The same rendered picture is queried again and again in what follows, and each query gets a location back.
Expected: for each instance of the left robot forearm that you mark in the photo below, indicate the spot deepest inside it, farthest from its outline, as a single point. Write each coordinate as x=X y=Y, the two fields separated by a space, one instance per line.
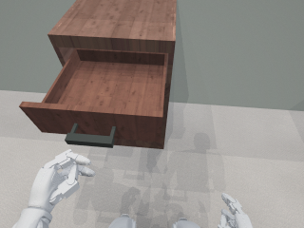
x=34 y=217

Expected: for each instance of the drawer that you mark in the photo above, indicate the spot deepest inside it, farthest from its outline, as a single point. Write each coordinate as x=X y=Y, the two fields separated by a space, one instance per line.
x=101 y=88

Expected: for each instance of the cabinet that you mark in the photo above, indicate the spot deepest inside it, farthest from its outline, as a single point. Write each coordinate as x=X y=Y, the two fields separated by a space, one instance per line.
x=125 y=25

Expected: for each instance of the left robot shin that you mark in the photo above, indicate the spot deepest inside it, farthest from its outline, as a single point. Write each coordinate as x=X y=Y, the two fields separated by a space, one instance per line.
x=125 y=215

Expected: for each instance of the robot left hand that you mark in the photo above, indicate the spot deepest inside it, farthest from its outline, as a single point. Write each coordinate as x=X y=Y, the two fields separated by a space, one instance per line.
x=43 y=193

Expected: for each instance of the robot right hand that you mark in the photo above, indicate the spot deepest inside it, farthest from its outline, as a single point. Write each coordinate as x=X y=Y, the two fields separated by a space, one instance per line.
x=239 y=220

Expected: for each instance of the handle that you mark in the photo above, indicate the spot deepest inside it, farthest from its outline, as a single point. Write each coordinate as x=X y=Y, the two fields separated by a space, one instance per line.
x=89 y=139

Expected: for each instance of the left robot thigh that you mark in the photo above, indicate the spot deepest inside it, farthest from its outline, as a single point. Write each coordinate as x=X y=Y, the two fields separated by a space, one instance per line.
x=123 y=222

